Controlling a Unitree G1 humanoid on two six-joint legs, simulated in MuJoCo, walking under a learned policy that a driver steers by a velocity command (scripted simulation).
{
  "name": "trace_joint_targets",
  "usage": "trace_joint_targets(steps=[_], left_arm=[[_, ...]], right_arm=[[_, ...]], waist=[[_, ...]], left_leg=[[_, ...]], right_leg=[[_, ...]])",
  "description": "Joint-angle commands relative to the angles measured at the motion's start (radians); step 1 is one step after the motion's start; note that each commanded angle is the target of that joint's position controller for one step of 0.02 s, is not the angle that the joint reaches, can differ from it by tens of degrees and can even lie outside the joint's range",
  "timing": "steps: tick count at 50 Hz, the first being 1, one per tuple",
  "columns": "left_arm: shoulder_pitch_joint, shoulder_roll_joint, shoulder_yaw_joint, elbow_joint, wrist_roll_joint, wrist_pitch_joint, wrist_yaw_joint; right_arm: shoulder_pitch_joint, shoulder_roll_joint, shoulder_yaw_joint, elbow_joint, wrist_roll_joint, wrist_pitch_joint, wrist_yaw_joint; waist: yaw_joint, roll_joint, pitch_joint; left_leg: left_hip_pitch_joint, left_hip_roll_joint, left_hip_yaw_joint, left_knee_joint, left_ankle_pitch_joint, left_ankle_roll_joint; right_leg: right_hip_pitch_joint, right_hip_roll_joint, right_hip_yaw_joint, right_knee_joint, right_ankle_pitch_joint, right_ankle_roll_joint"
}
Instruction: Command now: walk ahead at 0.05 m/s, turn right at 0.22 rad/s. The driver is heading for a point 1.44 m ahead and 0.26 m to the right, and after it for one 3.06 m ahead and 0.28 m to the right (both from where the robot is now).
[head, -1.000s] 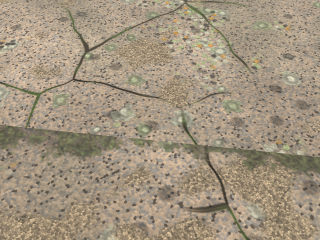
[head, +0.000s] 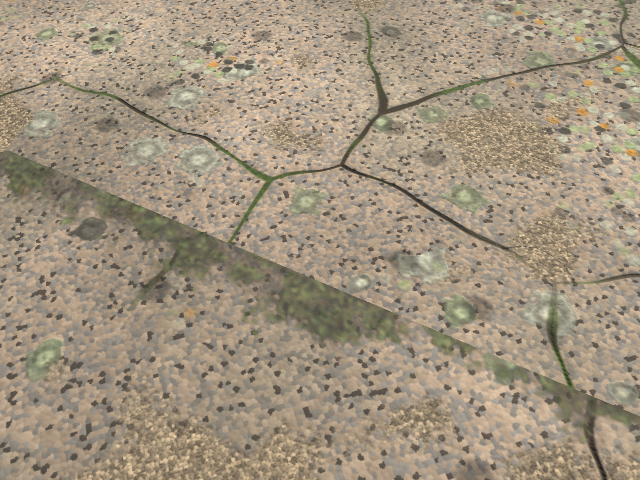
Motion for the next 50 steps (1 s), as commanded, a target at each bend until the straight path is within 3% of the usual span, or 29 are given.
trace_joint_targets(steps=[1,4,6,7,8,9,10,11,12,15,20,23,25,26,27,28,29,30,31,32,33,34,35,38,41,45,50], left_arm=[[-0.029,0.171,0.036,-0.076,-0.018,-0.013,0.000],[0.004,0.195,0.050,-0.087,-0.034,0.007,0.020],[-0.046,0.184,0.051,-0.121,-0.036,0.013,0.028],[-0.101,0.157,0.045,-0.154,-0.040,0.012,0.027],[-0.149,0.101,0.031,-0.191,-0.048,0.005,0.023],[-0.168,0.082,0.023,-0.221,-0.055,-0.011,0.011],[-0.147,0.131,0.038,-0.222,-0.046,-0.025,0.002],[-0.091,0.144,0.043,-0.196,-0.046,-0.029,-0.006],[-0.066,0.132,0.042,-0.184,-0.046,-0.026,-0.011],[-0.088,0.083,0.029,-0.200,-0.039,-0.019,-0.036],[-0.228,0.037,0.004,-0.291,-0.038,-0.030,-0.077],[-0.245,0.067,0.012,-0.320,-0.042,-0.028,-0.089],[-0.201,0.105,0.033,-0.327,-0.039,-0.022,-0.088],[-0.120,0.137,0.051,-0.314,-0.038,-0.017,-0.086],[0.046,0.184,0.081,-0.273,-0.040,-0.011,-0.078],[0.219,0.244,0.113,-0.235,-0.039,0.001,-0.056],[0.231,0.348,0.118,-0.233,-0.030,-0.002,-0.040],[0.316,0.269,0.098,-0.233,-0.022,-0.008,-0.039],[0.259,0.219,0.083,-0.214,-0.013,-0.019,-0.046],[0.182,0.191,0.073,-0.213,-0.022,-0.025,-0.047],[0.109,0.157,0.061,-0.218,-0.015,-0.033,-0.049],[0.068,0.126,0.053,-0.221,0.001,-0.042,-0.053],[0.050,0.115,0.053,-0.213,0.005,-0.051,-0.055],[0.063,0.119,0.057,-0.165,0.003,-0.079,-0.057],[0.114,0.126,0.061,-0.125,0.006,-0.081,-0.042],[0.128,0.137,0.059,-0.101,0.002,-0.078,-0.024],[0.205,0.158,0.065,-0.049,-0.007,-0.052,-0.009]], right_arm=[[0.040,-0.123,-0.044,-0.057,0.010,0.003,-0.013],[0.010,-0.088,-0.042,-0.070,0.023,-0.018,0.002],[0.054,-0.081,-0.047,-0.056,0.028,-0.046,0.013],[0.118,-0.102,-0.057,-0.038,0.026,-0.060,0.014],[0.211,-0.153,-0.073,-0.012,0.020,-0.069,0.011],[0.245,-0.217,-0.092,0.002,0.018,-0.078,0.017],[0.195,-0.198,-0.089,-0.006,0.003,-0.085,0.015],[0.158,-0.150,-0.079,-0.023,0.006,-0.090,0.010],[0.144,-0.132,-0.074,-0.029,0.013,-0.089,0.012],[0.144,-0.128,-0.069,-0.026,0.018,-0.083,0.022],[0.170,-0.171,-0.069,-0.006,0.026,-0.079,0.027],[0.189,-0.214,-0.074,0.009,0.037,-0.078,0.032],[0.181,-0.233,-0.077,0.012,0.039,-0.072,0.030],[0.178,-0.247,-0.080,0.011,0.038,-0.066,0.025],[0.170,-0.250,-0.079,0.005,0.039,-0.061,0.020],[0.163,-0.238,-0.071,-0.021,0.031,-0.069,0.013],[0.285,-0.064,-0.017,-0.069,-0.007,-0.091,0.030],[0.255,-0.148,-0.026,-0.041,0.032,-0.125,0.045],[0.140,-0.201,-0.047,-0.072,0.079,-0.127,0.045],[0.091,-0.186,-0.039,-0.089,0.076,-0.128,0.037],[0.077,-0.177,-0.040,-0.074,0.057,-0.121,0.027],[0.116,-0.177,-0.047,-0.061,0.052,-0.102,0.027],[0.155,-0.165,-0.048,-0.045,0.054,-0.081,0.028],[0.160,-0.128,-0.046,-0.028,0.048,-0.043,0.025],[0.075,-0.121,-0.047,-0.047,0.043,-0.044,0.025],[0.001,-0.104,-0.044,-0.060,0.043,-0.061,0.046],[-0.133,-0.065,-0.023,-0.126,0.042,-0.064,0.082]], waist=[[-0.023,-0.204,-0.101],[-0.018,-0.198,-0.037],[-0.059,-0.182,-0.007],[-0.099,-0.125,-0.005],[-0.129,0.006,0.003],[-0.127,0.157,0.061],[-0.079,0.116,0.108],[-0.053,0.050,0.086],[-0.046,0.034,0.062],[-0.062,0.031,0.058],[-0.107,0.047,0.099],[-0.096,0.070,0.103],[-0.046,0.103,0.051],[0.008,0.119,-0.009],[0.099,0.108,-0.100],[0.183,0.058,-0.175],[0.060,-0.265,-0.319],[0.141,-0.179,-0.518],[0.139,-0.121,-0.319],[0.094,-0.073,-0.181],[0.051,-0.034,-0.115],[0.003,-0.066,-0.090],[-0.024,-0.091,-0.083],[-0.040,-0.085,-0.020],[-0.005,-0.076,0.030],[0.026,-0.076,0.038],[0.090,-0.056,0.094]], left_leg=[[-0.077,0.027,0.042,0.023,-0.046,-0.028],[-0.073,0.016,0.093,-0.005,-0.101,0.004],[0.048,0.044,0.080,-0.084,-0.065,0.044],[0.182,0.099,0.026,-0.146,-0.091,0.079],[0.314,0.221,-0.129,-0.251,-0.203,0.141],[0.369,0.412,-0.387,-0.371,-0.222,0.222],[0.355,0.498,-0.416,-0.346,-0.066,0.263],[0.389,0.472,-0.333,-0.332,0.065,0.249],[0.422,0.437,-0.250,-0.331,0.142,0.217],[0.363,0.351,-0.023,-0.344,0.393,0.162],[0.199,0.295,0.165,-0.375,0.382,0.140],[0.210,0.328,0.207,-0.351,0.479,0.125],[0.249,0.342,0.255,-0.231,0.838,0.102],[0.251,0.340,0.284,-0.101,1.013,0.085],[0.179,0.320,0.311,0.094,1.075,0.061],[-0.058,0.285,0.312,0.362,0.884,0.023],[-0.463,0.117,0.251,0.772,-0.200,-0.029],[-0.498,0.090,0.021,0.922,-0.238,-0.014],[-0.579,0.135,0.034,0.924,-0.141,-0.002],[-0.563,0.186,0.059,0.850,-0.054,0.010],[-0.503,0.224,0.065,0.790,0.008,0.011],[-0.427,0.253,0.051,0.751,0.054,0.015],[-0.378,0.262,0.048,0.730,0.082,0.015],[-0.398,0.258,0.050,0.664,0.158,-0.002],[-0.512,0.225,0.004,0.538,0.300,-0.009],[-0.521,0.180,0.020,0.311,0.490,0.005],[-0.611,0.169,0.088,0.153,0.446,0.028]], right_leg=[[0.172,-0.259,0.377,-0.137,0.210,-0.202],[0.078,-0.225,0.445,-0.212,-0.320,-0.193],[-0.062,-0.173,0.416,-0.205,-0.413,-0.168],[-0.200,-0.114,0.346,-0.127,-0.382,-0.128],[-0.377,-0.012,0.192,0.064,-0.339,-0.063],[-0.546,0.039,0.095,0.258,-0.302,-0.050],[-0.620,-0.042,0.115,0.406,-0.309,-0.047],[-0.632,-0.067,0.129,0.480,-0.252,-0.043],[-0.648,-0.082,0.119,0.522,-0.197,-0.035],[-0.632,-0.108,0.040,0.585,-0.052,-0.002],[-0.464,-0.125,-0.078,0.327,0.156,0.017],[-0.362,-0.097,-0.134,0.223,0.124,-0.018],[-0.249,-0.038,-0.178,0.188,0.062,-0.065],[-0.132,0.004,-0.202,0.177,0.039,-0.092],[0.100,0.042,-0.204,0.128,0.085,-0.130],[0.404,-0.008,-0.079,0.117,0.106,-0.174],[0.751,-0.346,0.514,0.030,-0.006,-0.339],[0.760,-0.451,0.823,-0.169,-0.168,-0.395],[0.626,-0.412,0.648,-0.192,-0.140,-0.328],[0.433,-0.373,0.484,-0.199,-0.059,-0.286],[0.277,-0.327,0.369,-0.207,0.038,-0.253],[0.170,-0.287,0.280,-0.235,0.107,-0.240],[0.110,-0.270,0.230,-0.274,0.109,-0.239],[0.036,-0.250,0.100,-0.339,0.178,-0.231],[0.097,-0.234,0.011,-0.349,0.280,-0.191],[0.192,-0.226,-0.083,-0.349,0.358,-0.127],[0.378,-0.283,-0.130,-0.315,0.474,-0.109]])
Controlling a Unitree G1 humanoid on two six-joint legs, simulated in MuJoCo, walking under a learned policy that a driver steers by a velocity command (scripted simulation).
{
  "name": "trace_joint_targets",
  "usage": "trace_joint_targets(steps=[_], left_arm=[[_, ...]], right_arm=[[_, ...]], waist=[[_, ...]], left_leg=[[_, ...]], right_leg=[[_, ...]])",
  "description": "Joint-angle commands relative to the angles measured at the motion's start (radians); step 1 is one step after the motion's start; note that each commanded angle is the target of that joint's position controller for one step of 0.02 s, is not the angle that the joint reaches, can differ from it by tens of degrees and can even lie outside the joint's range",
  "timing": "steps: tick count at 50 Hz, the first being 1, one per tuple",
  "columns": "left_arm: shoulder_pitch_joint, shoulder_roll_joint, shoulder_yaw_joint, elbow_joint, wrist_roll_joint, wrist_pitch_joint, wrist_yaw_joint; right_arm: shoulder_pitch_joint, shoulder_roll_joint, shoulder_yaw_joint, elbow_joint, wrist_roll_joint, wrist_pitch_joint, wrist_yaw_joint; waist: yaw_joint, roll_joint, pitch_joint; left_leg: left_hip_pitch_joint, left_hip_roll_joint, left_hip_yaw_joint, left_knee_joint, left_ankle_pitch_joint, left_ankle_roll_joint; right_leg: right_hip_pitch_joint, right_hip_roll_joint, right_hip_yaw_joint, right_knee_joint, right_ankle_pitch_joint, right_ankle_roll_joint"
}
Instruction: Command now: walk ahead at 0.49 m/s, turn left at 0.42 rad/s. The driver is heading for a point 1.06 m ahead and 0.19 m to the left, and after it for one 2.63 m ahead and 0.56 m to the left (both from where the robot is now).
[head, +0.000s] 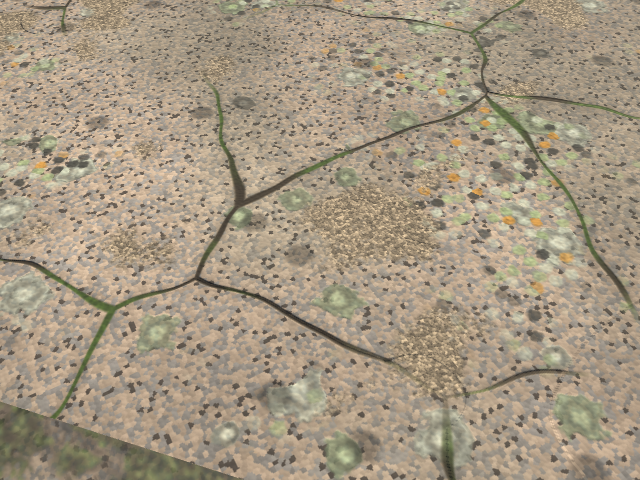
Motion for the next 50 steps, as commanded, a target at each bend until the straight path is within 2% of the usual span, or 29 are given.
trace_joint_targets(steps=[1,5,7,8,9,10,11,12,13,14,16,20,21,23,26,31,33,35,36,37,38,39,40,42,43,46,47,49,50], left_arm=[[0.041,0.154,0.038,-0.021,-0.006,0.011,0.014],[0.021,0.204,0.046,-0.023,-0.008,0.045,0.038],[-0.001,0.232,0.049,-0.029,-0.004,0.054,0.048],[-0.036,0.228,0.043,-0.049,-0.012,0.046,0.050],[0.066,0.097,0.002,-0.091,0.017,0.020,0.034],[0.048,0.105,-0.010,-0.115,0.006,-0.024,0.008],[-0.078,0.180,0.013,-0.150,-0.039,-0.048,-0.008],[-0.123,0.177,0.008,-0.177,-0.043,-0.056,-0.010],[-0.122,0.164,0.010,-0.168,-0.017,-0.052,-0.004],[-0.097,0.168,0.017,-0.162,0.002,-0.040,-0.001],[-0.057,0.159,0.019,-0.151,0.012,-0.012,0.006],[-0.144,0.087,-0.010,-0.167,0.025,0.001,0.016],[-0.109,0.104,-0.001,-0.145,0.023,-0.006,0.009],[-0.222,0.163,0.020,-0.184,0.009,-0.024,-0.003],[-0.343,0.138,0.010,-0.228,0.014,-0.039,-0.024],[-0.256,0.127,0.019,-0.199,-0.017,-0.018,-0.051],[-0.223,0.138,0.033,-0.175,-0.015,-0.011,-0.048],[-0.031,0.151,0.056,-0.110,-0.004,-0.013,-0.045],[0.127,0.197,0.066,-0.068,0.016,-0.019,-0.050],[0.236,0.229,0.072,-0.045,0.000,-0.004,-0.053],[0.333,0.329,0.102,0.022,-0.043,0.018,-0.064],[0.270,0.213,0.073,0.020,-0.038,0.033,-0.050],[0.174,0.205,0.057,-0.001,-0.006,0.028,-0.030],[0.059,0.071,0.001,0.002,0.008,0.011,-0.013],[0.043,0.034,-0.014,0.019,0.007,0.011,-0.012],[0.075,0.056,-0.013,0.058,0.007,0.001,-0.003],[0.068,0.069,-0.012,0.051,0.007,-0.004,0.002],[0.116,0.080,-0.011,0.063,-0.011,0.002,0.027],[0.182,0.073,-0.014,0.085,-0.021,0.007,0.035]], right_arm=[[-0.151,-0.032,0.004,-0.130,-0.001,-0.021,0.027],[-0.155,-0.054,-0.007,-0.185,0.001,-0.025,0.057],[0.036,-0.129,-0.044,-0.165,0.004,-0.019,0.047],[0.207,-0.194,-0.075,-0.137,0.001,-0.014,0.028],[0.269,-0.306,-0.101,-0.130,-0.003,-0.009,0.011],[0.281,-0.261,-0.084,-0.146,-0.003,-0.018,0.011],[0.263,-0.195,-0.066,-0.144,-0.013,-0.017,0.009],[0.171,-0.170,-0.058,-0.158,-0.008,-0.015,0.008],[0.100,-0.149,-0.051,-0.176,-0.005,-0.013,0.011],[0.055,-0.129,-0.043,-0.190,-0.013,-0.012,0.009],[0.008,-0.134,-0.042,-0.196,-0.017,-0.014,0.003],[0.026,-0.184,-0.058,-0.165,-0.017,0.000,-0.030],[0.031,-0.181,-0.058,-0.170,-0.028,0.000,-0.035],[0.133,-0.170,-0.056,-0.139,-0.008,-0.007,-0.046],[0.135,-0.157,-0.054,-0.119,0.012,0.006,-0.067],[0.117,-0.125,-0.046,-0.130,0.001,0.032,-0.088],[0.159,-0.121,-0.046,-0.112,-0.004,0.037,-0.089],[0.210,-0.061,-0.022,-0.077,-0.018,0.039,-0.069],[0.317,0.013,0.000,-0.055,-0.013,0.031,-0.044],[0.456,0.045,0.012,-0.021,-0.001,0.017,-0.036],[0.463,-0.009,0.009,-0.061,0.048,-0.003,-0.048],[0.234,-0.071,-0.006,-0.091,0.048,-0.001,-0.068],[0.082,-0.105,-0.009,-0.147,0.056,-0.004,-0.083],[-0.006,-0.056,0.005,-0.178,-0.002,0.004,-0.081],[0.022,-0.013,0.013,-0.179,-0.013,0.010,-0.070],[0.025,0.020,0.025,-0.182,-0.017,-0.003,-0.048],[0.007,-0.010,0.018,-0.183,-0.019,-0.010,-0.044],[-0.121,0.013,0.028,-0.214,-0.042,-0.020,-0.039],[-0.199,0.055,0.040,-0.231,-0.034,-0.020,-0.034]], waist=[[0.045,-0.064,0.116],[0.006,-0.107,0.050],[-0.108,-0.151,-0.074],[-0.211,-0.105,-0.160],[-0.150,0.135,-0.282],[-0.147,0.153,-0.430],[-0.187,0.071,-0.310],[-0.135,-0.015,-0.159],[-0.084,-0.089,-0.078],[-0.047,-0.078,-0.053],[-0.007,-0.041,-0.032],[-0.028,0.007,-0.056],[-0.030,0.028,-0.104],[-0.084,0.049,-0.067],[-0.108,0.037,-0.003],[-0.094,0.064,0.014],[-0.105,0.034,0.023],[-0.028,-0.066,-0.041],[-0.006,-0.246,-0.172],[-0.020,-0.436,-0.206],[-0.011,-0.499,-0.254],[0.033,-0.212,-0.087],[0.037,-0.234,0.002],[-0.013,-0.126,0.078],[-0.055,-0.132,0.071],[-0.090,-0.136,0.067],[-0.095,-0.117,0.067],[-0.035,-0.096,0.059],[0.013,-0.107,0.060]], left_leg=[[-0.124,-0.001,0.048,-0.071,-0.050,0.019],[0.028,-0.087,0.190,-0.119,-0.231,0.067],[0.317,-0.153,0.205,-0.134,-0.274,0.120],[0.603,-0.122,0.109,-0.216,-0.204,0.175],[1.010,0.144,-0.337,-0.192,-0.220,0.346],[1.162,0.268,-0.771,-0.368,-0.344,0.458],[1.089,0.229,-0.630,-0.415,-0.374,0.378],[0.897,0.190,-0.480,-0.427,-0.287,0.330],[0.739,0.144,-0.376,-0.436,-0.160,0.301],[0.633,0.109,-0.307,-0.453,-0.086,0.289],[0.492,0.062,-0.243,-0.487,-0.029,0.285],[0.343,-0.022,-0.109,-0.435,0.052,0.254],[0.372,-0.002,-0.124,-0.380,0.090,0.248],[0.523,0.036,-0.250,-0.337,-0.080,0.245],[0.501,-0.017,-0.270,-0.250,-0.347,0.206],[0.459,-0.017,-0.366,-0.060,-0.500,0.166],[0.502,-0.034,-0.350,0.067,-0.475,0.141],[0.353,-0.126,-0.255,0.362,-0.618,0.083],[0.074,-0.201,-0.162,0.727,-0.944,0.025],[-0.163,-0.238,-0.118,1.125,-1.019,-0.037],[-0.358,-0.216,-0.087,1.304,-0.903,-0.056],[-0.473,-0.157,-0.027,1.269,-0.737,-0.030],[-0.488,-0.131,-0.022,1.275,-0.617,-0.019],[-0.372,-0.076,-0.075,1.188,-0.507,0.006],[-0.304,-0.051,-0.053,1.108,-0.504,0.029],[-0.299,-0.010,-0.011,0.861,-0.335,0.030],[-0.269,0.000,0.019,0.685,-0.223,0.017],[-0.107,-0.005,0.081,0.310,-0.003,-0.025],[-0.024,-0.030,0.111,0.167,0.024,-0.039]], right_leg=[[0.064,-0.338,0.063,-0.014,0.589,-0.051],[0.110,-0.350,0.002,0.158,1.054,-0.038],[0.054,-0.334,-0.022,0.424,1.228,-0.024],[-0.117,-0.289,-0.038,0.680,1.042,0.006],[-0.541,-0.127,-0.009,1.091,0.196,0.065],[-0.759,-0.005,0.218,1.268,-0.291,0.068],[-0.852,-0.077,0.285,1.260,-0.214,0.045],[-0.841,-0.123,0.268,1.148,-0.128,0.035],[-0.792,-0.155,0.244,1.059,-0.093,0.045],[-0.721,-0.184,0.241,0.993,-0.057,0.060],[-0.629,-0.195,0.221,0.885,-0.022,0.100],[-0.493,-0.134,0.147,0.674,0.225,0.151],[-0.478,-0.137,0.172,0.710,0.339,0.146],[-0.683,-0.163,0.267,0.653,0.394,0.121],[-0.676,-0.131,0.295,0.342,0.499,0.099],[-0.514,-0.180,0.358,0.208,0.555,0.088],[-0.453,-0.205,0.313,0.103,0.592,0.072],[-0.157,-0.203,0.247,0.168,0.567,0.066],[0.181,-0.302,0.350,0.407,0.652,0.030],[0.286,-0.407,0.601,0.410,0.581,-0.068],[0.363,-0.561,0.909,0.237,0.218,-0.214],[0.227,-0.494,0.882,0.082,-0.139,-0.166],[0.095,-0.506,0.883,0.046,-0.152,-0.185],[-0.189,-0.422,0.674,0.087,0.021,-0.156],[-0.283,-0.352,0.564,0.090,0.002,-0.120],[-0.323,-0.295,0.442,0.062,0.255,-0.117],[-0.332,-0.256,0.386,0.049,0.295,-0.107],[-0.363,-0.220,0.303,0.004,0.381,-0.088],[-0.353,-0.229,0.307,-0.041,0.384,-0.081]])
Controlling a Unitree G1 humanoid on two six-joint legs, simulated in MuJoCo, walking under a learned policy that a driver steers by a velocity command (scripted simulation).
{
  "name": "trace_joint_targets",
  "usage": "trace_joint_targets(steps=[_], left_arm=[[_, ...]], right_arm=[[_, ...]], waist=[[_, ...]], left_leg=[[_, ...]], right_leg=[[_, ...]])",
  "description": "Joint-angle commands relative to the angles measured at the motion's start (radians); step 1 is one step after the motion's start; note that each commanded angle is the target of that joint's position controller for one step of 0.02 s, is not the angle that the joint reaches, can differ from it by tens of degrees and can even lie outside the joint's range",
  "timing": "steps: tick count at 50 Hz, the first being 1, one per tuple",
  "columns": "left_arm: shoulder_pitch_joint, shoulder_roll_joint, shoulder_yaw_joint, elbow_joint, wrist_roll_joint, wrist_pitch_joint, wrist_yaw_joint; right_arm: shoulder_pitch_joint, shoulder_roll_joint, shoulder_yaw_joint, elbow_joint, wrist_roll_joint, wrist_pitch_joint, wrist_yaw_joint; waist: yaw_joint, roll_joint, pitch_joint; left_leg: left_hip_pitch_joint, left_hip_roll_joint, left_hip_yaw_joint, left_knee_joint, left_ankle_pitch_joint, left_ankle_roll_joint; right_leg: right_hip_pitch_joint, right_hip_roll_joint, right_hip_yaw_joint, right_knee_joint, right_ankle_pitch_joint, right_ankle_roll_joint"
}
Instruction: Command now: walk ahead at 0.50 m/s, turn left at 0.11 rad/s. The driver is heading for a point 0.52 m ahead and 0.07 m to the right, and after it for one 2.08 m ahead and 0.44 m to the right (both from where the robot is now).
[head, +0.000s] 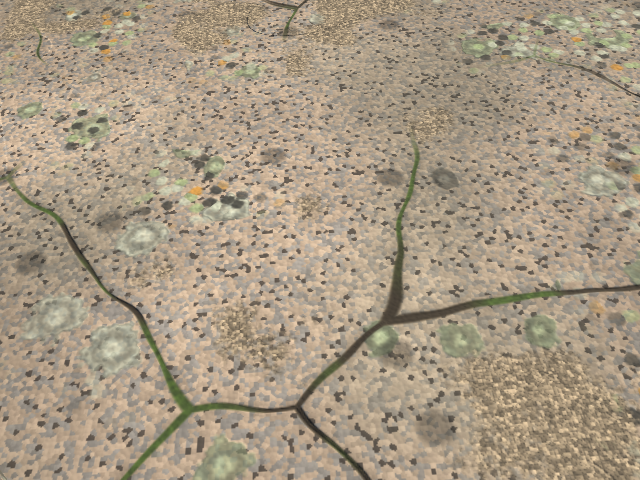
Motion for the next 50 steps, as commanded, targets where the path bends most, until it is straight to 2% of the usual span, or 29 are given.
trace_joint_targets(steps=[1,3,5,7,9,10,11,12,13,14,15,16,17,19,21,25,28,32,34,35,36,37,38,39,41,42,44,46,50], left_arm=[[0.014,0.181,0.032,-0.056,-0.018,-0.015,0.032],[0.028,0.205,0.038,-0.049,-0.021,-0.005,0.036],[0.053,0.208,0.041,-0.038,-0.021,0.006,0.033],[0.064,0.205,0.046,-0.029,-0.015,0.018,0.030],[0.061,0.212,0.053,-0.032,-0.010,0.024,0.022],[0.028,0.216,0.053,-0.049,-0.001,0.026,0.017],[-0.041,0.206,0.046,-0.102,0.018,0.018,0.014],[0.096,0.073,0.004,-0.111,0.003,-0.002,0.003],[0.057,0.185,0.037,-0.090,-0.026,-0.020,-0.002],[-0.055,0.234,0.061,-0.134,-0.052,-0.022,0.002],[-0.127,0.229,0.065,-0.153,-0.044,-0.021,0.011],[-0.155,0.213,0.070,-0.160,-0.028,-0.011,0.017],[-0.134,0.186,0.071,-0.154,-0.023,0.006,0.019],[-0.100,0.133,0.067,-0.151,-0.025,0.029,0.018],[-0.140,0.148,0.077,-0.178,-0.021,0.039,0.022],[-0.261,0.153,0.077,-0.230,-0.021,0.030,0.008],[-0.387,0.133,0.063,-0.282,-0.007,0.022,-0.017],[-0.443,0.164,0.072,-0.360,-0.001,0.032,-0.045],[-0.354,0.210,0.094,-0.363,0.002,0.037,-0.053],[-0.228,0.254,0.118,-0.337,0.001,0.036,-0.051],[-0.137,0.343,0.147,-0.325,0.000,0.038,-0.028],[-0.182,0.440,0.151,-0.356,0.005,0.040,-0.012],[-0.154,0.394,0.136,-0.401,0.012,0.035,-0.020],[-0.203,0.340,0.123,-0.411,0.014,0.034,-0.027],[-0.313,0.272,0.104,-0.415,-0.013,0.045,-0.018],[-0.343,0.266,0.102,-0.425,-0.005,0.051,-0.012],[-0.373,0.276,0.106,-0.439,0.011,0.054,-0.009],[-0.358,0.293,0.112,-0.435,0.009,0.054,0.004],[-0.368,0.292,0.110,-0.444,-0.002,0.078,0.033]], right_arm=[[-0.226,-0.004,0.002,-0.128,0.012,-0.025,0.015],[-0.265,-0.017,-0.005,-0.135,0.039,-0.027,0.033],[-0.316,-0.043,-0.021,-0.136,0.039,-0.042,0.053],[-0.321,-0.054,-0.030,-0.135,0.038,-0.052,0.067],[-0.243,-0.097,-0.053,-0.115,0.030,-0.057,0.064],[-0.090,-0.140,-0.074,-0.077,0.025,-0.059,0.055],[0.144,-0.219,-0.094,-0.037,0.005,-0.057,0.040],[0.229,-0.287,-0.113,0.011,0.003,-0.053,0.044],[0.279,-0.196,-0.100,0.031,0.009,-0.042,0.037],[0.185,-0.175,-0.088,0.035,0.008,-0.039,0.028],[0.092,-0.157,-0.081,0.027,0.007,-0.043,0.028],[0.030,-0.127,-0.074,0.030,0.004,-0.050,0.035],[-0.010,-0.103,-0.068,0.035,-0.005,-0.057,0.040],[-0.025,-0.106,-0.074,0.061,-0.006,-0.071,0.047],[-0.021,-0.135,-0.084,0.091,-0.011,-0.080,0.043],[0.012,-0.165,-0.092,0.143,-0.008,-0.072,0.020],[0.021,-0.191,-0.094,0.161,0.001,-0.060,0.005],[0.053,-0.251,-0.108,0.183,0.026,-0.030,-0.008],[0.033,-0.278,-0.119,0.175,0.042,-0.013,-0.015],[0.020,-0.271,-0.116,0.169,0.046,-0.006,-0.017],[0.058,-0.244,-0.105,0.160,0.022,-0.009,-0.014],[0.199,-0.123,-0.063,0.133,-0.041,-0.022,0.008],[0.194,-0.195,-0.063,0.143,-0.012,-0.037,0.025],[0.064,-0.235,-0.077,0.115,0.021,-0.032,0.026],[-0.004,-0.212,-0.072,0.104,0.003,-0.004,-0.002],[0.005,-0.218,-0.076,0.101,0.000,0.013,-0.009],[0.024,-0.201,-0.075,0.107,-0.008,0.032,-0.014],[0.013,-0.182,-0.069,0.108,-0.012,0.037,-0.022],[-0.036,-0.184,-0.068,0.099,-0.004,0.051,-0.026]], waist=[[0.041,-0.124,0.085],[0.052,-0.128,0.116],[0.066,-0.102,0.133],[0.053,-0.129,0.118],[0.000,-0.172,0.034],[-0.086,-0.170,-0.070],[-0.192,-0.105,-0.247],[-0.145,0.190,-0.435],[-0.189,0.128,-0.417],[-0.159,0.104,-0.207],[-0.121,0.030,-0.102],[-0.082,0.000,-0.033],[-0.041,0.023,-0.005],[-0.011,0.028,0.014],[0.001,0.011,0.037],[-0.025,0.003,0.060],[-0.063,-0.014,0.095],[-0.070,0.024,0.067],[-0.016,0.048,0.010],[0.050,0.018,-0.053],[0.082,-0.112,-0.132],[-0.047,-0.364,-0.259],[0.030,-0.243,-0.490],[0.052,-0.141,-0.390],[-0.012,-0.049,-0.174],[-0.047,-0.077,-0.140],[-0.076,-0.106,-0.123],[-0.073,-0.112,-0.141],[-0.059,-0.132,-0.152]], left_leg=[[0.206,-0.020,0.041,-0.444,0.166,-0.043],[0.199,-0.033,0.030,-0.614,0.151,-0.042],[0.206,-0.049,0.027,-0.721,0.140,-0.021],[0.270,-0.066,0.032,-0.775,0.064,0.014],[0.485,-0.111,0.055,-0.818,-0.025,0.064],[0.734,-0.096,0.042,-0.815,0.006,0.100],[1.128,0.087,-0.138,-0.710,0.142,0.176],[1.484,0.380,-0.594,-0.770,0.014,0.349],[1.428,0.368,-0.671,-0.854,-0.140,0.332],[1.247,0.323,-0.494,-0.895,-0.106,0.272],[1.065,0.270,-0.371,-0.939,-0.024,0.234],[0.920,0.228,-0.290,-0.987,0.006,0.210],[0.821,0.193,-0.216,-1.037,-0.006,0.192],[0.719,0.186,-0.147,-1.098,0.002,0.197],[0.699,0.190,-0.082,-1.126,0.051,0.201],[0.757,0.167,0.045,-1.120,0.134,0.172],[0.754,0.155,0.135,-1.086,0.228,0.144],[0.868,0.197,0.167,-0.950,0.430,0.108],[0.902,0.196,0.179,-0.780,0.609,0.078],[0.875,0.160,0.200,-0.600,0.592,0.048],[0.703,0.090,0.220,-0.310,0.316,-0.018],[0.313,-0.079,0.159,0.079,-0.671,-0.087],[0.273,-0.106,-0.073,0.212,-0.704,-0.075],[0.221,-0.066,-0.092,0.203,-0.597,-0.055],[0.219,-0.005,-0.068,0.048,-0.452,-0.057],[0.290,0.006,-0.074,-0.010,-0.420,-0.056],[0.372,-0.016,-0.055,-0.103,-0.384,-0.063],[0.380,-0.031,-0.059,-0.189,-0.358,-0.080],[0.370,-0.034,-0.083,-0.300,-0.267,-0.098]], right_leg=[[-0.112,-0.218,0.161,-0.266,0.409,-0.109],[0.034,-0.255,0.167,-0.270,0.412,-0.111],[0.148,-0.282,0.166,-0.236,0.461,-0.104],[0.221,-0.294,0.155,-0.180,0.579,-0.096],[0.238,-0.275,0.143,-0.031,0.881,-0.085],[0.158,-0.237,0.124,0.132,0.922,-0.068],[-0.106,-0.191,0.111,0.421,0.660,-0.045],[-0.496,-0.030,0.083,0.774,-0.133,0.011],[-0.597,-0.049,0.186,0.893,-0.256,0.018],[-0.656,-0.088,0.148,0.907,-0.160,0.028],[-0.623,-0.130,0.114,0.860,-0.071,0.036],[-0.578,-0.150,0.103,0.813,-0.021,0.044],[-0.514,-0.175,0.101,0.785,0.014,0.048],[-0.458,-0.185,0.096,0.770,0.052,0.057],[-0.500,-0.191,0.113,0.732,0.121,0.062],[-0.563,-0.182,0.112,0.524,0.332,0.061],[-0.500,-0.162,0.030,0.338,0.445,0.050],[-0.448,-0.120,-0.038,0.239,0.311,0.014],[-0.330,-0.063,-0.081,0.199,0.204,-0.024],[-0.170,-0.022,-0.089,0.113,0.271,-0.055],[0.066,-0.096,0.043,0.083,0.654,-0.107],[0.411,-0.368,0.439,0.181,1.101,-0.301],[0.461,-0.453,0.662,0.068,0.905,-0.398],[0.378,-0.391,0.546,0.025,0.763,-0.345],[0.102,-0.304,0.397,-0.027,0.591,-0.251],[-0.015,-0.277,0.370,-0.055,0.559,-0.235],[-0.126,-0.235,0.326,-0.077,0.588,-0.217],[-0.134,-0.226,0.314,-0.067,0.625,-0.217],[-0.133,-0.211,0.341,-0.078,0.330,-0.182]])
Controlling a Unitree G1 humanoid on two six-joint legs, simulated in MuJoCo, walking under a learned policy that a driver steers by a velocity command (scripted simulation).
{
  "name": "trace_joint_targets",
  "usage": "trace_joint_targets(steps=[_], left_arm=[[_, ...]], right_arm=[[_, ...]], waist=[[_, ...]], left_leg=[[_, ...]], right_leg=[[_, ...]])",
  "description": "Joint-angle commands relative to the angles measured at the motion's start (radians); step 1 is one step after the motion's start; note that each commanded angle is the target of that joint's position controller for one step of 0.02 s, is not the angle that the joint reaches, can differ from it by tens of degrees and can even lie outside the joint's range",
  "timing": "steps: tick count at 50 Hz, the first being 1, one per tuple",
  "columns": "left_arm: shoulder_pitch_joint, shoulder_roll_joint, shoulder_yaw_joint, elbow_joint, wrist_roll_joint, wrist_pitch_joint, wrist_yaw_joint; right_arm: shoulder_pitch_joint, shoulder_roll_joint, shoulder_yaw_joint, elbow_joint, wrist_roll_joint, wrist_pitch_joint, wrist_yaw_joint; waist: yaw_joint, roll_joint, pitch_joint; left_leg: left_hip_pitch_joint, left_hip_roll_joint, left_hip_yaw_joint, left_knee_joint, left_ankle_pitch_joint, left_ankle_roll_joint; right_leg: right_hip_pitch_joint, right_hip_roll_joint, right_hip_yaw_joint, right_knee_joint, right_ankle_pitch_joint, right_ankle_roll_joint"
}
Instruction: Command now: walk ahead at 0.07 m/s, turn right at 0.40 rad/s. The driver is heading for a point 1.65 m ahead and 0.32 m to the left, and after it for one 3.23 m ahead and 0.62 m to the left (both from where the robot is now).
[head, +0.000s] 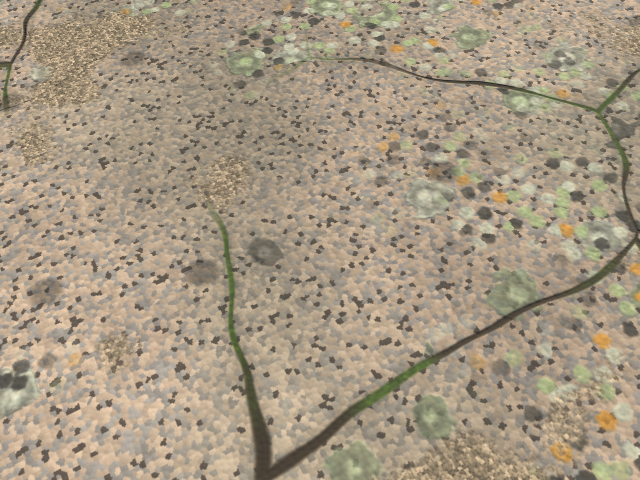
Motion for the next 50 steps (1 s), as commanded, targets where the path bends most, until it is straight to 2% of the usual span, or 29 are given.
trace_joint_targets(steps=[1,6,8,9,10,11,13,15,19,21,22,24,25,26,28,31,33,35,36,37,38,39,40,41,42,43,46,48,50], left_arm=[[-0.042,0.138,0.036,-0.087,0.000,0.000,0.023],[-0.029,0.043,-0.008,-0.037,0.027,-0.008,0.002],[-0.006,0.035,-0.018,-0.006,0.027,-0.017,-0.009],[0.026,0.040,-0.017,0.005,0.031,-0.025,-0.008],[0.088,0.069,-0.007,0.005,0.040,-0.031,-0.005],[0.066,0.064,-0.005,-0.004,0.040,-0.032,0.001],[-0.031,0.080,0.006,-0.022,0.026,-0.019,0.015],[-0.033,0.064,0.010,-0.030,0.024,-0.002,0.020],[-0.025,0.041,0.022,-0.037,0.015,-0.006,0.015],[-0.010,0.052,0.033,-0.037,0.012,-0.008,0.012],[0.001,0.066,0.040,-0.036,0.013,-0.007,0.012],[0.026,0.115,0.052,-0.034,0.019,-0.011,0.014],[0.017,0.109,0.048,-0.046,0.021,-0.020,0.022],[0.021,0.106,0.042,-0.052,0.021,-0.028,0.028],[-0.047,0.120,0.045,-0.049,0.004,-0.030,0.033],[-0.067,0.147,0.056,-0.037,0.003,-0.010,0.033],[-0.049,0.157,0.061,-0.025,-0.008,-0.001,0.031],[-0.052,0.160,0.061,-0.016,-0.029,0.001,0.028],[-0.027,0.137,0.055,-0.003,-0.034,-0.002,0.026],[0.019,0.095,0.047,0.007,-0.013,-0.003,0.021],[-0.025,0.046,0.023,-0.060,0.041,-0.003,0.019],[-0.121,0.097,0.036,-0.069,0.024,-0.010,0.026],[-0.128,0.116,0.041,-0.060,0.000,-0.008,0.030],[-0.093,0.123,0.045,-0.029,-0.002,-0.001,0.037],[-0.069,0.125,0.047,-0.002,0.003,0.006,0.043],[-0.041,0.118,0.046,0.016,0.004,0.011,0.041],[-0.006,0.064,0.026,0.053,-0.011,0.016,0.025],[-0.036,0.036,0.010,0.055,-0.012,0.017,0.015],[-0.065,0.058,0.010,0.045,-0.014,0.018,0.011]], right_arm=[[0.095,-0.073,-0.018,-0.019,0.007,0.010,-0.005],[0.085,-0.035,-0.002,-0.017,0.006,0.000,0.013],[0.098,-0.033,-0.001,-0.014,-0.002,-0.011,0.025],[0.086,-0.076,-0.006,-0.028,-0.013,-0.014,0.028],[0.057,-0.163,-0.024,-0.049,-0.012,-0.013,0.025],[0.041,-0.160,-0.031,-0.038,0.000,-0.010,0.027],[0.037,-0.115,-0.022,-0.049,0.007,-0.011,0.031],[0.048,-0.136,-0.031,-0.060,0.014,-0.014,0.030],[0.082,-0.135,-0.041,-0.086,0.026,0.002,0.017],[0.079,-0.124,-0.042,-0.109,0.031,0.010,0.013],[0.077,-0.113,-0.041,-0.119,0.033,0.013,0.014],[0.091,-0.086,-0.036,-0.136,0.030,0.018,0.022],[0.083,-0.108,-0.046,-0.141,0.026,0.021,0.028],[0.071,-0.129,-0.058,-0.144,0.029,0.026,0.031],[0.085,-0.092,-0.050,-0.136,0.037,0.043,0.031],[0.064,-0.049,-0.029,-0.157,0.038,0.050,0.046],[0.062,-0.068,-0.034,-0.173,0.042,0.050,0.061],[0.119,-0.082,-0.045,-0.163,0.038,0.053,0.069],[0.159,-0.095,-0.055,-0.149,0.031,0.054,0.064],[0.183,-0.163,-0.076,-0.156,0.026,0.050,0.054],[0.181,-0.302,-0.100,-0.197,0.006,0.041,0.044],[0.212,-0.264,-0.088,-0.204,-0.032,0.018,0.055],[0.174,-0.240,-0.076,-0.197,-0.031,0.000,0.057],[0.112,-0.195,-0.065,-0.195,-0.007,-0.005,0.050],[0.068,-0.141,-0.046,-0.198,0.013,-0.001,0.042],[0.043,-0.110,-0.030,-0.195,0.016,0.001,0.035],[0.040,-0.030,0.004,-0.168,-0.007,-0.007,0.026],[0.050,-0.025,0.007,-0.145,-0.014,-0.009,0.022],[0.061,-0.060,-0.003,-0.128,-0.021,-0.007,0.021]], waist=[[-0.034,-0.109,-0.221],[-0.014,-0.149,-0.181],[-0.032,-0.128,-0.139],[-0.014,-0.089,-0.122],[0.053,0.034,-0.109],[0.057,0.153,-0.100],[0.017,0.155,-0.075],[0.007,0.170,-0.070],[-0.013,0.123,-0.102],[-0.017,0.050,-0.112],[-0.019,-0.016,-0.112],[-0.026,-0.202,-0.125],[-0.013,-0.224,-0.137],[-0.006,-0.146,-0.134],[-0.039,-0.079,-0.104],[-0.020,-0.143,-0.122],[-0.007,-0.183,-0.154],[-0.039,-0.174,-0.170],[-0.049,-0.143,-0.167],[-0.035,0.028,-0.143],[-0.019,0.348,-0.126],[-0.109,0.215,-0.210],[-0.077,0.143,-0.168],[-0.040,0.094,-0.146],[-0.024,0.081,-0.147],[-0.006,0.092,-0.159],[0.005,0.091,-0.183],[-0.017,0.100,-0.156],[-0.042,0.115,-0.122]], left_leg=[[0.089,0.006,0.009,-0.056,0.079,-0.013],[0.302,0.031,0.044,-0.281,0.092,0.009],[0.407,0.009,0.073,-0.492,0.203,0.043],[0.424,0.053,0.012,-0.523,0.316,0.069],[0.407,0.125,-0.075,-0.518,0.455,0.119],[0.310,0.137,-0.125,-0.568,0.308,0.170],[0.237,0.132,-0.179,-0.615,0.191,0.171],[0.249,0.125,-0.201,-0.602,0.209,0.171],[0.264,0.095,-0.224,-0.534,0.258,0.181],[0.225,0.047,-0.188,-0.469,0.236,0.156],[0.183,0.007,-0.140,-0.404,0.196,0.130],[0.071,-0.070,-0.001,-0.181,-0.011,0.073],[0.024,-0.044,0.027,0.026,-0.226,0.052],[-0.010,-0.025,0.011,0.187,-0.275,0.038],[-0.012,0.022,0.010,0.154,-0.185,0.025],[0.127,0.021,0.102,-0.045,-0.099,0.017],[0.202,0.004,0.138,-0.186,-0.055,0.026],[0.317,-0.034,0.193,-0.394,0.102,0.057],[0.406,-0.062,0.191,-0.493,0.180,0.085],[0.535,0.029,0.017,-0.566,0.426,0.138],[0.612,0.327,-0.418,-0.598,0.788,0.332],[0.569,0.369,-0.467,-0.634,0.728,0.444],[0.537,0.315,-0.381,-0.637,0.632,0.405],[0.525,0.264,-0.295,-0.627,0.556,0.343],[0.516,0.231,-0.239,-0.617,0.544,0.302],[0.476,0.201,-0.182,-0.618,0.589,0.287],[0.459,0.156,-0.074,-0.636,0.568,0.267],[0.461,0.146,-0.048,-0.653,0.467,0.252],[0.449,0.169,-0.070,-0.675,0.381,0.265]], right_leg=[[0.136,-0.256,0.254,-0.127,0.027,-0.148],[0.077,-0.251,0.207,-0.119,-0.117,-0.126],[0.066,-0.220,0.175,-0.085,-0.152,-0.073],[0.072,-0.187,0.155,-0.042,-0.163,-0.028],[0.068,-0.111,0.092,0.027,-0.238,0.011],[0.135,-0.060,-0.011,0.055,-0.212,0.054],[0.193,-0.067,-0.040,0.093,-0.156,0.067],[0.186,-0.067,-0.053,0.108,-0.150,0.059],[0.193,-0.079,-0.068,0.109,-0.131,0.045],[0.223,-0.121,-0.035,0.064,-0.106,0.021],[0.248,-0.170,0.015,0.016,-0.088,-0.008],[0.317,-0.404,0.250,-0.103,0.071,-0.144],[0.327,-0.515,0.328,-0.116,0.218,-0.221],[0.323,-0.543,0.325,-0.115,0.313,-0.252],[0.303,-0.461,0.166,-0.106,0.282,-0.178],[0.264,-0.371,-0.018,-0.088,0.300,-0.124],[0.288,-0.381,-0.053,-0.062,0.293,-0.117],[0.271,-0.383,-0.090,0.005,0.216,-0.079],[0.217,-0.357,-0.127,0.074,0.123,-0.031],[0.047,-0.287,-0.218,0.265,-0.093,0.059],[-0.269,-0.136,-0.226,0.557,-0.590,0.155],[-0.281,-0.116,-0.050,0.730,-0.624,0.152],[-0.292,-0.129,-0.023,0.771,-0.541,0.137],[-0.297,-0.151,-0.026,0.752,-0.447,0.132],[-0.276,-0.169,-0.023,0.726,-0.381,0.140],[-0.207,-0.167,-0.036,0.730,-0.323,0.149],[-0.075,-0.176,-0.042,0.611,-0.218,0.163],[-0.010,-0.189,-0.039,0.430,-0.199,0.163],[0.040,-0.188,-0.049,0.335,-0.239,0.160]])
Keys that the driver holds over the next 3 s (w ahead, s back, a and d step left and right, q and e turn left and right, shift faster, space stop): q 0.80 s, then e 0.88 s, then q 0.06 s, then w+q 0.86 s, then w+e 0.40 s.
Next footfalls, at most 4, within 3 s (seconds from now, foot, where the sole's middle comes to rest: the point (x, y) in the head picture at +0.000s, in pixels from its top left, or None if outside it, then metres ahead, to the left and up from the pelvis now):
0.18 left None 0.10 0.17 -0.77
0.74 left None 0.05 0.20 -0.77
1.34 right None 0.06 -0.02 -0.77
1.84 left None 0.08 0.20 -0.77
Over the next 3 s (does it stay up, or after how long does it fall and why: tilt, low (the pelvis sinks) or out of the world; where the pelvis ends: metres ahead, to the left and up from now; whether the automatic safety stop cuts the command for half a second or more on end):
stays up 0.51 0.22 0.01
